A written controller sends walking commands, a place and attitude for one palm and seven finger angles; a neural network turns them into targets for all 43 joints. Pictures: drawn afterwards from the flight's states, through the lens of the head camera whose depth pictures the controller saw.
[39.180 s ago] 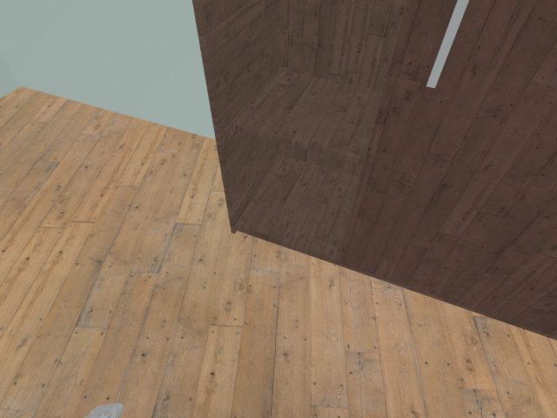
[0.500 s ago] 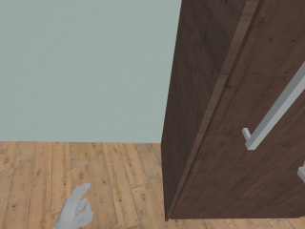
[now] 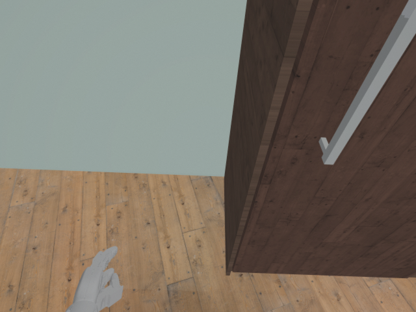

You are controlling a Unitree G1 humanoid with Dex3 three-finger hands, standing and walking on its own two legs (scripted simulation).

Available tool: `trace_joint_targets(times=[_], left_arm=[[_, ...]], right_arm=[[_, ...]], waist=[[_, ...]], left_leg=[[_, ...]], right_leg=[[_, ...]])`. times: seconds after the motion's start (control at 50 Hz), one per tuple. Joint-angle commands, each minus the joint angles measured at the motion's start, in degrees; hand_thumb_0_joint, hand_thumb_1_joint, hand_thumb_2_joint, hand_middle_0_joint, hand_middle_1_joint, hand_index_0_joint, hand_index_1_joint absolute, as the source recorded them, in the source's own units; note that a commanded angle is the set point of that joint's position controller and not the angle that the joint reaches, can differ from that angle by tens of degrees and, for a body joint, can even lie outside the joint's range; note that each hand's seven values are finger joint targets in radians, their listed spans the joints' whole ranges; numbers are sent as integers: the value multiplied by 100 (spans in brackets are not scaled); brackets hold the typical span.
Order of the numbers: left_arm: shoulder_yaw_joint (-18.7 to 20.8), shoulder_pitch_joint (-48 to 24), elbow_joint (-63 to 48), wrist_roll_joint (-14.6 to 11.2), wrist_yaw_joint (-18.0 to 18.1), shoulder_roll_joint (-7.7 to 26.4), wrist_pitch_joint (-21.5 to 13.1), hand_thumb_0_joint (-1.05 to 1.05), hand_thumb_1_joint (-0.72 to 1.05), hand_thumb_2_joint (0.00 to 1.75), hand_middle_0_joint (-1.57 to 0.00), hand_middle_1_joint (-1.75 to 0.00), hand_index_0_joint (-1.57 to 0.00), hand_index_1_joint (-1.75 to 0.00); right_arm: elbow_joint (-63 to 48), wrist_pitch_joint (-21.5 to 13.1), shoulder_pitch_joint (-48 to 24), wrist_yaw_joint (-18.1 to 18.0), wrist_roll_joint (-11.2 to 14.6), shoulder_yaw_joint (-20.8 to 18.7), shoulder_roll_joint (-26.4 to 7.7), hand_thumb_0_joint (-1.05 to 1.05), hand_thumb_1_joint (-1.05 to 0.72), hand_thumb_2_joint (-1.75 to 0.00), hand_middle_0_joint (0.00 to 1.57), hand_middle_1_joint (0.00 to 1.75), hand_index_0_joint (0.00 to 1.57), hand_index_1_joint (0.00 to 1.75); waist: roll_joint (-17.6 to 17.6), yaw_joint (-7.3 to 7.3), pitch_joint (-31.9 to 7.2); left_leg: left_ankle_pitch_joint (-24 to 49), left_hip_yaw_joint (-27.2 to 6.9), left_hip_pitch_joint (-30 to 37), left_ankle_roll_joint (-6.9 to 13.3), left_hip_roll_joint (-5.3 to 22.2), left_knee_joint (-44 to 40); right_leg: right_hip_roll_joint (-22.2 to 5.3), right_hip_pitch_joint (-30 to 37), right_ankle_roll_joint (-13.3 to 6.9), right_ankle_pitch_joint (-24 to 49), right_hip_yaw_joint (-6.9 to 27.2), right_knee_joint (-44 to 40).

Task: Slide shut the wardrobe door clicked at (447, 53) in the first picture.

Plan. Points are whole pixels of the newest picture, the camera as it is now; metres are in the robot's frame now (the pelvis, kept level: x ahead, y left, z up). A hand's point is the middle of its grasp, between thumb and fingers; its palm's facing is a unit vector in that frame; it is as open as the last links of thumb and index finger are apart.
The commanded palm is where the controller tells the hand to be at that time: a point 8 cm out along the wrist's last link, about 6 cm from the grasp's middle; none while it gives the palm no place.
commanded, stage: step back with the hand held close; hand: right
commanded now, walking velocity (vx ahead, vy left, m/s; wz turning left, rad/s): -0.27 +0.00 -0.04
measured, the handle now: (364, 82) +0.39 -0.21 +0.28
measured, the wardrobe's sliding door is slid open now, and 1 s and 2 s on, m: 0.00 0.00 0.00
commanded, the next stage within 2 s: stop stepping back and stand still in 0.52 s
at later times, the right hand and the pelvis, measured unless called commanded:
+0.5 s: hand out of the picture +0.08 -0.28 +0.17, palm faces +0.52 +0.74 -0.43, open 7.4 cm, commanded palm +0.02 -0.31 +0.19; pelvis -0.10 -0.01 +0.00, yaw -3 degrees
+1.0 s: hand out of the picture -0.05 -0.29 +0.19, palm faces +0.46 +0.80 -0.39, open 7.4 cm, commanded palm -0.09 -0.32 +0.19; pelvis -0.24 -0.03 +0.01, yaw +2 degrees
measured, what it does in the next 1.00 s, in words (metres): walks backwards: left foot, then right foot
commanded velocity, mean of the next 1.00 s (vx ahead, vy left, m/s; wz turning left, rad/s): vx -0.09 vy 0.02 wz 0.03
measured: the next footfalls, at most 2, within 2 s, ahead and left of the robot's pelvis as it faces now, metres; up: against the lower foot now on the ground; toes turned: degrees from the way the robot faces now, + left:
left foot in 0.38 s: -0.01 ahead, +0.14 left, +0.00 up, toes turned -9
right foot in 0.58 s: -0.04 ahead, -0.12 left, +0.00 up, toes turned -5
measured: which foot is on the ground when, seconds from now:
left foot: down 0.00-0.24, up 0.26-0.36, down 0.38-0.58, up 0.60-0.84, down 0.86-1.00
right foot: down 0.00-0.40, up 0.42-0.56, down 0.58-0.86, up 0.88-1.00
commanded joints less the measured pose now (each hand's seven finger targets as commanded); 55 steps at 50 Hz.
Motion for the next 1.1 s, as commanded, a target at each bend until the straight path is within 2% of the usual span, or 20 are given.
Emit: trace_joint_targets(times=[0.0,0.14,0.24,0.32,0.36,0.38,0.4,0.44,0.48,0.52,0.56,0.66,0.72,0.78,0.8,0.84,0.88,0.94,1.04,1.08], left_arm=[[315,-493,-822,76,118,830,-441,0,90,90,-20,-30,-20,-30],[278,-351,-608,81,77,725,-624,0,90,90,-20,-30,-20,-30],[337,-533,-671,103,76,814,-719,0,90,90,-20,-30,-20,-30],[456,-522,-645,56,-23,829,-730,0,90,90,-20,-30,-20,-30],[415,-564,-623,63,-78,701,-666,0,90,90,-20,-30,-20,-30],[378,-543,-506,47,-112,531,-645,0,90,90,-20,-30,-20,-30],[384,-440,-361,106,-170,494,-647,0,90,90,-20,-30,-20,-30],[388,-579,-454,75,-136,456,-725,0,90,90,-20,-30,-20,-30],[273,-629,-550,133,-61,425,-672,0,90,90,-20,-30,-20,-30],[224,-657,-430,111,29,537,-625,0,90,90,-20,-30,-20,-30],[340,-549,-534,149,28,703,-771,0,90,90,-20,-30,-20,-30],[467,-382,-520,53,-185,689,-864,0,90,90,-20,-30,-20,-30],[332,-559,-667,8,-224,644,-794,0,90,90,-20,-30,-20,-30],[257,-584,-644,90,-168,629,-606,0,90,90,-20,-30,-20,-30],[246,-561,-630,108,-141,608,-516,0,90,90,-20,-30,-20,-30],[313,-565,-522,15,-107,594,-396,0,90,90,-20,-30,-20,-30],[174,-467,-362,71,-125,587,-428,0,90,90,-20,-30,-20,-30],[259,-459,-267,6,10,660,-427,0,90,90,-20,-30,-20,-30],[221,-361,-198,137,170,638,-678,0,90,90,-20,-30,-20,-30],[310,-243,-318,138,177,873,-815,0,90,90,-20,-30,-20,-30]], right_arm=[[-1363,-471,-739,-169,-20,-677,-1215,0,-90,-90,20,30,20,30],[-1429,-645,-467,-266,41,-769,-1220,0,-90,-90,20,30,20,30],[-1401,-727,-606,-235,-49,-989,-1190,0,-90,-90,20,30,20,30],[-1026,-719,-44,-84,22,-953,-1079,0,-90,-90,20,30,20,30],[-1175,-710,-85,5,69,-858,-1126,0,-90,-90,20,30,20,30],[-1305,-729,-287,3,161,-739,-1206,0,-90,-90,20,30,20,30],[-1533,-795,-541,-62,160,-717,-1364,0,-90,-90,20,30,20,30],[-1807,-742,-968,-67,59,-630,-1438,0,-90,-90,20,30,20,30],[-1653,-604,-777,-53,72,-768,-1458,0,-90,-90,20,30,20,30],[-1617,-587,-822,-60,124,-680,-1384,0,-90,-90,20,30,20,30],[-2066,-728,-907,-157,91,-715,-1350,0,-90,-90,20,30,20,30],[-1973,-548,-94,-124,313,-879,-1177,0,-90,-90,20,30,20,30],[-2138,-335,150,-164,292,-687,-1044,0,-90,-90,20,30,20,30],[-1738,-34,158,-202,278,-583,-1081,0,-90,-90,20,30,20,30],[-1511,55,207,-188,267,-585,-1159,0,-90,-90,20,30,20,30],[-1636,88,-223,-143,342,-651,-1456,0,-90,-90,20,30,20,30],[-1963,39,-637,-184,433,-1072,-1945,0,-90,-90,20,30,20,30],[-424,204,-311,-123,380,-411,-973,0,-90,-90,20,30,20,30],[-833,26,-892,-282,153,-143,-992,0,-90,-90,20,30,20,30],[-1557,-122,-1079,-306,164,-215,-1113,0,-90,-90,20,30,20,30]], waist=[[82,97,-297],[99,138,-709],[-1105,47,-745],[-681,13,-599],[-215,18,-184],[674,74,-130],[1171,48,-341],[1793,17,-1051],[1519,74,-857],[41,187,-793],[-2287,68,-1304],[-600,166,-1202],[-1192,105,-1050],[-1491,74,-958],[-822,67,-747],[1641,68,-400],[1056,221,-649],[885,250,61],[472,193,-386],[-836,260,-723]], left_leg=[[-1604,-584,409,410,111,-573],[-1477,-718,-245,511,276,-571],[-480,154,1545,186,-589,1975],[-1185,-74,1336,351,-471,1219],[-2060,-970,153,790,33,-499],[-2441,-2282,-1396,1301,1046,-1612],[-564,-3147,-1663,1754,2011,-2066],[2945,-2132,-91,1601,1674,-958],[2902,-1348,-174,1065,1178,-441],[2207,-821,-327,634,561,347],[-1379,-193,-542,217,-319,2330],[-1721,-145,-474,192,-352,3139],[-1800,712,575,320,-509,1457],[-2024,1236,1975,602,-816,-72],[-2051,927,1847,774,-592,-881],[-2445,-1824,-108,1669,1589,-2573],[-469,-1301,275,1813,1700,-2034],[-1961,-971,-66,1350,1281,-2105],[-2245,-488,173,1151,858,-1241],[-1493,-94,-127,766,208,560]], right_leg=[[-600,-1001,-115,-2518,930,-1256],[-491,-190,8,-2051,933,-705],[-1660,-2109,-478,-2775,2077,-2424],[-1561,-2012,-326,-2679,1340,-1772],[-778,-1434,128,-2441,664,-582],[-250,-254,531,-1420,190,1110],[-46,132,656,-1054,227,2564],[-125,-408,550,-1323,601,2677],[-269,214,465,-921,455,1084],[-89,964,516,442,175,-1064],[-1931,1050,-101,3216,1690,-1561],[-2003,630,-595,501,1617,-1795],[-1488,61,-57,-2356,1057,-2615],[-995,-599,647,-2987,569,-2696],[-620,-587,753,-2624,210,-1866],[-52,-301,551,-1105,2,2330],[-264,-1161,557,-412,369,3737],[-584,-1018,479,-507,495,2351],[-232,993,207,-689,-372,-767],[-903,1809,-175,-806,797,-1657]])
